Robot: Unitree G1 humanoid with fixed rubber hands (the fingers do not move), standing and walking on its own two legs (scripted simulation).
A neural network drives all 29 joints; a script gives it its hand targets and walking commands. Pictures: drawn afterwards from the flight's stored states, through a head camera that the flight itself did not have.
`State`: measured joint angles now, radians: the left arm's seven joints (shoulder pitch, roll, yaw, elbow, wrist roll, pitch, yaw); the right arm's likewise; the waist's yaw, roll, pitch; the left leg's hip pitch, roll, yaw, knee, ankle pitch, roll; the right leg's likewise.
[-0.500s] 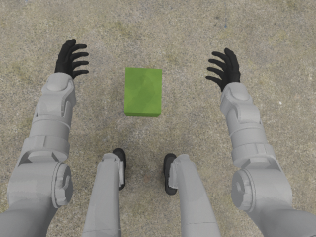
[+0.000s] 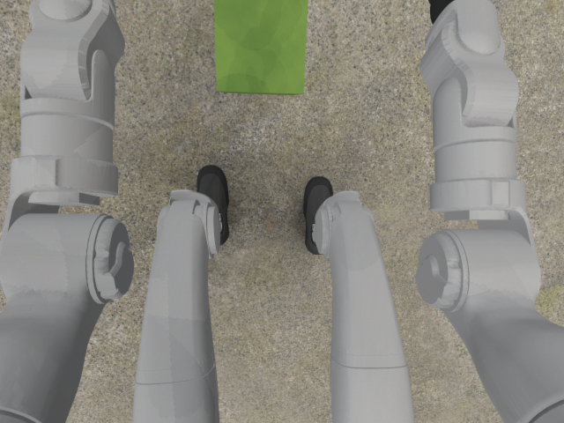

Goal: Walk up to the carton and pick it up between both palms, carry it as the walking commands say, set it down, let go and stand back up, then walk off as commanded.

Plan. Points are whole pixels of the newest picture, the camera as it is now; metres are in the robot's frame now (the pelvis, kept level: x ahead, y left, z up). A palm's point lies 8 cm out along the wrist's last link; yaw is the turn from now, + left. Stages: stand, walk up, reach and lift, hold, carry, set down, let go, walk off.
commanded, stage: reach and lift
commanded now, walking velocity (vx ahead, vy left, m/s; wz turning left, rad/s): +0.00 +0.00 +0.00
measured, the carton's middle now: (260, 41) +0.53 +0.01 -0.54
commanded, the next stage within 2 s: none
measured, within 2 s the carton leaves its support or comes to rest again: neither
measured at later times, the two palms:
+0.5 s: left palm (139, 14) +0.52 +0.17 -0.32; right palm (380, 32) +0.51 -0.16 -0.31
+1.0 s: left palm (161, 20) +0.54 +0.17 -0.43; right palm (364, 39) +0.52 -0.17 -0.43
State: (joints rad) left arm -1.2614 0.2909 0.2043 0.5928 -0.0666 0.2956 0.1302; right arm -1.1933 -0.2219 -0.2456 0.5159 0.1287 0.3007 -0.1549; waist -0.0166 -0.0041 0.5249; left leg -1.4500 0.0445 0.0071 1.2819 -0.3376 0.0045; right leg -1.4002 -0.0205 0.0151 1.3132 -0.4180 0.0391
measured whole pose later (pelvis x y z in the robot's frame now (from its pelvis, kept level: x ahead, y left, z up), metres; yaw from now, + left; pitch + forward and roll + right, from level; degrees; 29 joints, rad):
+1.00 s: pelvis -0.02 +0.00 -0.24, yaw -1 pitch +32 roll -1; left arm -1.55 0.42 -0.03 1.16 -0.29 0.07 0.16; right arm -1.47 -0.34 0.00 1.07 0.33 0.08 -0.18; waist -0.01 -0.02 0.52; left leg -2.20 0.04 -0.04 2.13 -0.49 -0.01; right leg -2.12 0.01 0.03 2.18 -0.61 0.05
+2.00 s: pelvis -0.01 -0.01 -0.27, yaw -1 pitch +34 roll -1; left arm -1.68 0.33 -0.02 1.37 -0.24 -0.03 0.13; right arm -1.63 -0.25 0.00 1.26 0.25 -0.01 -0.15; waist 0.00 -0.01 0.52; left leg -2.30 0.04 -0.04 2.21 -0.50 -0.01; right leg -2.23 0.02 0.04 2.26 -0.62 0.06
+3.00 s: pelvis -0.01 -0.01 -0.27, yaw -2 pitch +29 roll +0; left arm -1.60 0.31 0.02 1.17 -0.13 0.20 0.13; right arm -1.51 -0.22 -0.12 1.01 0.13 0.25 -0.16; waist 0.01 -0.03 0.52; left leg -2.20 -0.03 -0.09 2.26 -0.55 -0.09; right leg -2.15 0.12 0.08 2.31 -0.66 0.11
